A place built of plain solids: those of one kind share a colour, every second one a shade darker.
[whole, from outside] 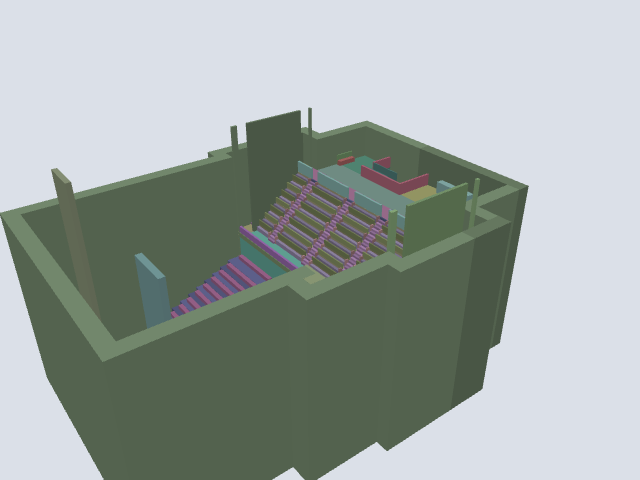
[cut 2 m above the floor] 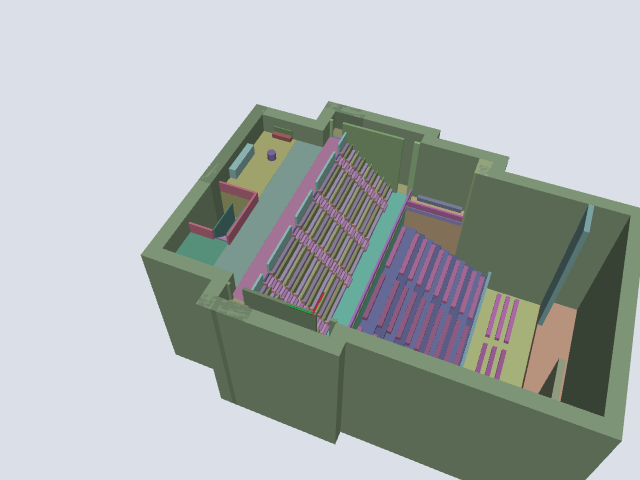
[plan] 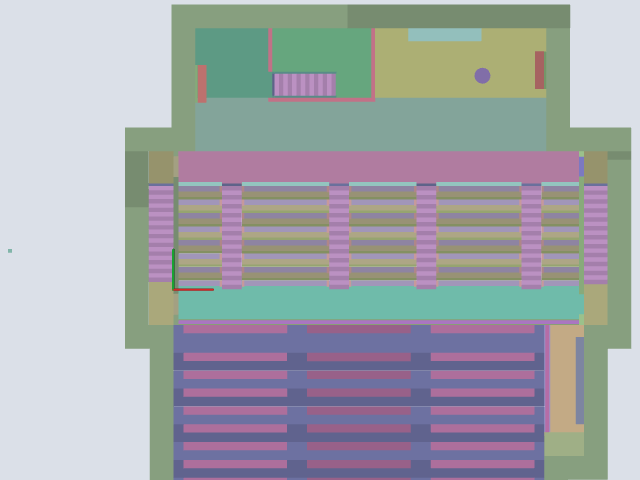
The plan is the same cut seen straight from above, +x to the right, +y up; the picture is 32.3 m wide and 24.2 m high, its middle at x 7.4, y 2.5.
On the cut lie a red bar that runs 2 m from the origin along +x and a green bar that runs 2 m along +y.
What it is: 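An old music hall's upper gallery; 8 rows of benches on tiers raked at 42 degrees, three risers of 205 mm to a row 0.68 m deep, in one bank; 4 stepped aisles, 1.00 m broad, run down between the bench ends to the front gangway, 1.50 m clear before the parapet; there one must stop and turn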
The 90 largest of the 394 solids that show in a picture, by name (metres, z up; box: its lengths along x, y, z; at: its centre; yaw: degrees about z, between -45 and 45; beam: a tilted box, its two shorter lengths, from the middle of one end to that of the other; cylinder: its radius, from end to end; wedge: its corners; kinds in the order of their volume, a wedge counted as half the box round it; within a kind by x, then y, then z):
{
 "wall_plaster_1": {"box": [1.2, 9.53, 16.42], "at": [-1.83, 1.78, -5.01]},
 "wall_plaster_2": {"box": [1.2, 4.03, 16.42], "at": [-1.83, 6.16, -5.01]},
 "wall_plaster_3": {"box": [2.44, 1.2, 16.42], "at": [-1.21, -2.39, -5.01]},
 "wall_plaster_4": {"box": [3.54, 1.2, 16.42], "at": [-0.66, 7.57, -5.01]},
 "wall_plaster_5": {"box": [1.2, 5.7, 16.42], "at": [-0.59, -18.44, -5.01]},
 "wall_plaster_6": {"box": [1.2, 7.9, 16.42], "at": [-0.59, -14.04, -5.01]},
 "wall_plaster_7": {"box": [1.2, 3.3, 16.42], "at": [-0.59, -10.84, -5.01]},
 "wall_plaster_8": {"box": [1.2, 3.3, 16.42], "at": [-0.59, -9.94, -5.01]},
 "wall_plaster_9": {"box": [1.2, 3.3, 16.42], "at": [-0.59, -9.04, -5.01]},
 "wall_plaster_10": {"box": [1.2, 3.3, 16.42], "at": [-0.59, -8.14, -5.01]},
 "wall_plaster_11": {"box": [1.2, 3.3, 16.42], "at": [-0.59, -7.24, -5.01]},
 "wall_plaster_12": {"box": [1.2, 3.3, 16.42], "at": [-0.59, -6.34, -5.01]},
 "wall_plaster_13": {"box": [1.2, 3.3, 16.42], "at": [-0.59, -5.44, -5.01]},
 "wall_plaster_14": {"box": [1.2, 3.3, 16.42], "at": [-0.59, -4.54, -5.01]},
 "wall_plaster_15": {"box": [1.2, 3.3, 16.42], "at": [-0.59, -3.64, -5.01]},
 "wall_plaster_16": {"box": [1.2, 2.6, 16.42], "at": [-0.59, -3.09, -5.01]},
 "wall_plaster_17": {"box": [0.25, 5.89, 19.32], "at": [0.14, 2.73, -3.56]},
 "wall_plaster_18": {"box": [1.2, 7.4, 16.42], "at": [0.51, 10.67, -5.01]},
 "wall_plaster_19": {"box": [6.28, 1.2, 16.42], "at": [3.05, 13.77, -5.01]},
 "wall_plaster_20": {"box": [7.39, 1.2, 16.42], "at": [7.49, 13.77, -5.01]},
 "wall_plaster_21": {"box": [21.1, 1.2, 16.42], "at": [9.36, -20.69, -5.01]},
 "wall_plaster_22": {"box": [11.23, 1.2, 16.42], "at": [14.4, 13.77, -5.01]},
 "wall_plaster_23": {"box": [1.2, 5.7, 16.42], "at": [19.31, -18.44, -5.01]},
 "wall_plaster_24": {"box": [1.2, 7.9, 16.42], "at": [19.31, -14.04, -5.01]},
 "wall_plaster_25": {"box": [1.2, 3.3, 16.42], "at": [19.31, -10.84, -5.01]},
 "wall_plaster_26": {"box": [1.2, 3.3, 16.42], "at": [19.31, -9.94, -5.01]},
 "wall_plaster_27": {"box": [1.2, 1.4, 16.42], "at": [19.31, -9.09, -5.01]},
 "wall_plaster_28": {"box": [1.2, 3.3, 16.42], "at": [19.31, -9.04, -5.01]},
 "wall_plaster_29": {"box": [1.2, 7.4, 16.42], "at": [19.41, 10.67, -5.01]},
 "wall_plaster_30": {"box": [3.2, 1.2, 16.42], "at": [20.31, -8.99, -5.01]},
 "wall_plaster_31": {"box": [4.28, 1.2, 16.42], "at": [20.95, 7.57, -5.01]},
 "wall_plaster_32": {"box": [1.2, 7.8, 16.42], "at": [21.31, -5.69, -5.01]},
 "wall_plaster_33": {"box": [2.38, 1.2, 16.42], "at": [21.9, -2.39, -5.01]},
 "wall_plaster_34": {"box": [1.2, 9.53, 16.42], "at": [22.49, 1.78, -5.01]},
 "wall_plaster_35": {"box": [1.2, 4.03, 16.42], "at": [22.49, 6.16, -5.01]},
 "floor_floorboards_1": {"box": [2.45, 0.68, 10.14], "at": [1.24, 2.16, -8.15]},
 "floor_floorboards_2": {"box": [2.45, 0.68, 10.76], "at": [1.24, 2.84, -7.84]},
 "floor_floorboards_3": {"box": [2.45, 0.68, 11.37], "at": [1.24, 3.52, -7.53]},
 "floor_floorboards_4": {"box": [2.45, 0.68, 11.99], "at": [1.24, 4.2, -7.22]},
 "floor_floorboards_5": {"box": [2.45, 0.68, 12.6], "at": [1.24, 4.88, -6.92]},
 "floor_floorboards_6": {"box": [4.4, 0.68, 8.91], "at": [5.66, 0.8, -8.76]},
 "floor_floorboards_7": {"box": [4.4, 0.68, 9.53], "at": [5.66, 1.48, -8.45]},
 "floor_floorboards_8": {"box": [4.4, 0.68, 10.14], "at": [5.66, 2.16, -8.15]},
 "floor_floorboards_9": {"box": [4.4, 0.68, 10.76], "at": [5.66, 2.84, -7.84]},
 "floor_floorboards_10": {"box": [4.4, 0.68, 11.37], "at": [5.66, 3.52, -7.53]},
 "floor_floorboards_11": {"box": [4.4, 0.68, 11.99], "at": [5.66, 4.2, -7.22]},
 "floor_floorboards_12": {"box": [4.4, 0.68, 12.6], "at": [5.66, 4.88, -6.92]},
 "floor_floorboards_13": {"box": [3.4, 0.68, 8.91], "at": [10.56, 0.8, -8.76]},
 "floor_floorboards_14": {"box": [3.4, 0.68, 9.53], "at": [10.56, 1.48, -8.45]},
 "floor_floorboards_15": {"box": [3.4, 0.68, 10.14], "at": [10.56, 2.16, -8.15]},
 "floor_floorboards_16": {"box": [3.4, 0.68, 10.76], "at": [10.56, 2.84, -7.84]},
 "floor_floorboards_17": {"box": [3.4, 0.68, 11.37], "at": [10.56, 3.52, -7.53]},
 "floor_floorboards_18": {"box": [3.4, 0.68, 11.99], "at": [10.56, 4.2, -7.22]},
 "floor_floorboards_19": {"box": [3.4, 0.68, 12.6], "at": [10.56, 4.88, -6.92]},
 "floor_floorboards_20": {"box": [4.3, 0.68, 8.91], "at": [15.41, 0.8, -8.76]},
 "floor_floorboards_21": {"box": [4.3, 0.68, 9.53], "at": [15.41, 1.48, -8.45]},
 "floor_floorboards_22": {"box": [4.3, 0.68, 10.14], "at": [15.41, 2.16, -8.15]},
 "floor_floorboards_23": {"box": [4.3, 0.68, 10.76], "at": [15.41, 2.84, -7.84]},
 "floor_floorboards_24": {"box": [4.3, 0.68, 11.37], "at": [15.41, 3.52, -7.53]},
 "floor_floorboards_25": {"box": [4.3, 0.68, 11.99], "at": [15.41, 4.2, -7.22]},
 "floor_floorboards_26": {"box": [4.3, 0.68, 12.6], "at": [15.41, 4.88, -6.92]},
 "floor_floorboards_27": {"box": [2.15, 0.68, 11.99], "at": [19.64, 4.2, -7.22]},
 "floor_floorboards_28": {"box": [2.15, 0.68, 12.6], "at": [19.64, 4.88, -6.92]},
 "floor_circ_carpet_1": {"box": [18.7, 0.9, 2.22], "at": [9.36, -10.84, -12.11]},
 "floor_circ_carpet_2": {"box": [18.7, 0.9, 2.64], "at": [9.36, -9.94, -11.9]},
 "floor_circ_carpet_3": {"box": [18.7, 0.9, 3.06], "at": [9.36, -9.04, -11.69]},
 "floor_circ_carpet_4": {"box": [18.7, 0.9, 3.48], "at": [9.36, -8.14, -11.48]},
 "floor_circ_carpet_5": {"box": [18.7, 0.9, 3.9], "at": [9.36, -7.24, -11.27]},
 "floor_circ_carpet_6": {"box": [18.7, 0.9, 4.32], "at": [9.36, -6.34, -11.06]},
 "floor_circ_carpet_7": {"box": [18.7, 0.9, 4.74], "at": [9.36, -5.44, -10.85]},
 "floor_circ_carpet_8": {"box": [18.7, 0.9, 5.16], "at": [9.36, -4.54, -10.64]},
 "floor_circ_carpet_9": {"box": [18.7, 0.9, 5.58], "at": [9.36, -3.64, -10.43]},
 "floor_circ_carpet_10": {"box": [18.7, 1.4, 6.0], "at": [9.36, -2.49, -10.22]},
 "floor_bay0a_carpet_1": {"box": [17.7, 2.7, 13.22], "at": [9.96, 8.32, -6.61]},
 "floor_rear_carpet_1": {"box": [20.7, 1.63, 13.22], "at": [10.36, 6.16, -6.61]},
 "floor_bay1b_carpet_1": {"box": [8.83, 3.5, 13.22], "at": [14.4, 11.42, -6.61]},
 "floor_hall0a_carpet_1": {"box": [20.7, 2.25, 8.3], "at": [10.36, -0.66, -9.07]},
 "floor_carpet_1": {"box": [1.24, 7.13, 8.3], "at": [-0.61, 1.78, -9.07]},
 "floor_carpet_2": {"box": [1.24, 1.63, 13.22], "at": [-0.61, 6.16, -6.61]},
 "floor_carpet_3": {"box": [1.18, 7.13, 8.3], "at": [21.3, 1.78, -9.07]},
 "floor_carpet_4": {"box": [1.18, 1.63, 13.22], "at": [21.3, 6.16, -6.61]},
 "floor_bay1a_carpet_1": {"box": [3.88, 3.5, 13.22], "at": [3.05, 11.42, -6.61]},
 "floor_lob_concrete_1": {"box": [4.99, 3.5, 10.27], "at": [7.49, 11.42, -8.08]},
 "floor_slipe_carpet_1": {"box": [2.0, 6.6, 8.3], "at": [19.71, -5.09, -9.07]},
 "floor_stage_floorboards_1": {"box": [18.7, 3.3, 1.45], "at": [9.36, -18.44, -12.49]},
 "floor_stalls_carpet_1": {"box": [18.7, 5.5, 0.4], "at": [9.36, -14.04, -13.02]},
 "wall_slipende_plaster_1": {"box": [2.0, 1.2, 16.42], "at": [19.71, -7.79, -5.01]},
 "wall_she_plaster_1": {"box": [0.25, 5.94, 19.32], "at": [20.59, 2.73, -3.56]},
 "wall_prose_plaster_1": {"box": [3.18, 0.45, 19.32], "at": [17.12, -17.01, -3.56]},
 "wall_prosw_plaster_1": {"box": [3.18, 0.45, 19.32], "at": [1.6, -17.01, -3.56]}
}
